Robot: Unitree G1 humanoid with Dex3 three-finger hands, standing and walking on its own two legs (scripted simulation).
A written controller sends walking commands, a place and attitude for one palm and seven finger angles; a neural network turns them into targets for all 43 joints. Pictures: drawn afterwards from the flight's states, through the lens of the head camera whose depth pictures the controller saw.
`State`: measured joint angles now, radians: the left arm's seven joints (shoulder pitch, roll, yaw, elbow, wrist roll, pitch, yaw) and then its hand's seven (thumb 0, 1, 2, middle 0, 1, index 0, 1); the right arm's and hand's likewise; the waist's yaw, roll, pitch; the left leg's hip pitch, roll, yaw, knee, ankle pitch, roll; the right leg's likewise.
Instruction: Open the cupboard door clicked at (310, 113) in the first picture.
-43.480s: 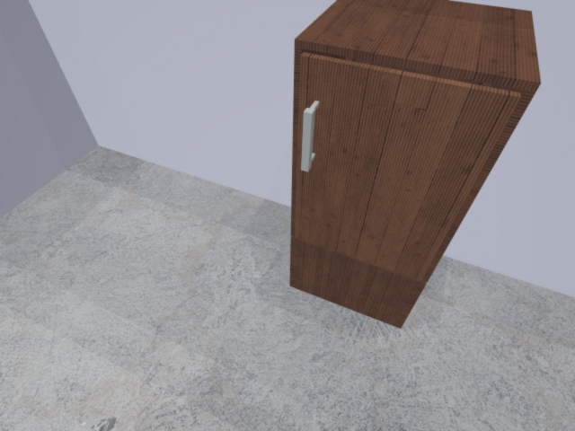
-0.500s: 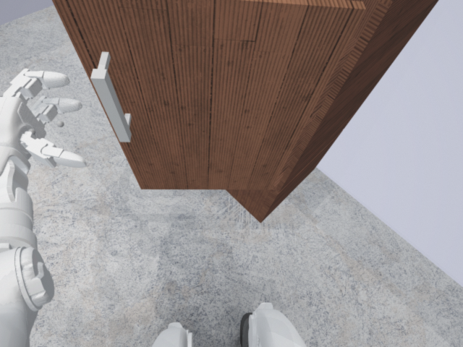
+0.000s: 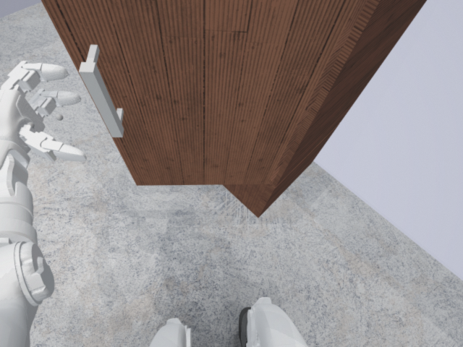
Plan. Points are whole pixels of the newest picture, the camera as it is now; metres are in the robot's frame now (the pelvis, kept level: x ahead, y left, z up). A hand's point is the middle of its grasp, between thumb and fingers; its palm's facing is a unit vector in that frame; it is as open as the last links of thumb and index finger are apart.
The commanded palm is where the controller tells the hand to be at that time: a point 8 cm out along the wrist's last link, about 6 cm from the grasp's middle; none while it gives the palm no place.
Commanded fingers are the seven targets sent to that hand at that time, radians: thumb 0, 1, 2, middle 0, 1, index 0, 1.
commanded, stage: slide the fingers in behind the handle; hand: left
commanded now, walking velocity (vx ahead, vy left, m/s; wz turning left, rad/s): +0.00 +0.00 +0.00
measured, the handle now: (106, 96) +0.52 +0.19 +0.07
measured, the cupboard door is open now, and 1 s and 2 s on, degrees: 47 47 47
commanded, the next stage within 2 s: close the thumb around the handle in 1.46 s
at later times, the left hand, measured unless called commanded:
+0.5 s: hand (77, 118) +0.47 +0.23 +0.07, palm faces -0.03 -1.00 -0.01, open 14.0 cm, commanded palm +0.44 +0.27 +0.07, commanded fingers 0.00 -0.50 0.30 -0.30 -1.20 -0.30 -1.20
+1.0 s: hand (104, 117) +0.47 +0.19 +0.07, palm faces -0.02 -1.00 -0.01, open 14.0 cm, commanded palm +0.45 +0.24 +0.07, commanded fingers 0.00 -0.50 0.30 -0.30 -1.20 -0.30 -1.20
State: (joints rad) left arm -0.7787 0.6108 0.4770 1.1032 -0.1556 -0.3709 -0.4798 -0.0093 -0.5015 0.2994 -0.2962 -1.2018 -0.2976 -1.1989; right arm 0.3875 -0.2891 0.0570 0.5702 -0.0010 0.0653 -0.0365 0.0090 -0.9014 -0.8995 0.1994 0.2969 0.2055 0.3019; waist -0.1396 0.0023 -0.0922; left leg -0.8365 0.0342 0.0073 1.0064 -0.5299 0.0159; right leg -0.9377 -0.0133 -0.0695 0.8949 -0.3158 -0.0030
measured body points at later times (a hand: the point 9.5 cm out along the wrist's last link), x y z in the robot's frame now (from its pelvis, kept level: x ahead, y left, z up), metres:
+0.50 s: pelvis +0.00 +0.00 +0.00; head +0.12 +0.02 +0.44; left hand +0.46 +0.28 +0.08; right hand +0.05 -0.26 -0.10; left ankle -0.04 +0.10 -0.68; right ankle +0.06 -0.13 -0.68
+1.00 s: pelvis +0.00 +0.00 +0.00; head +0.12 +0.01 +0.44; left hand +0.47 +0.24 +0.07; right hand +0.04 -0.26 -0.11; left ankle -0.04 +0.10 -0.68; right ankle +0.06 -0.13 -0.68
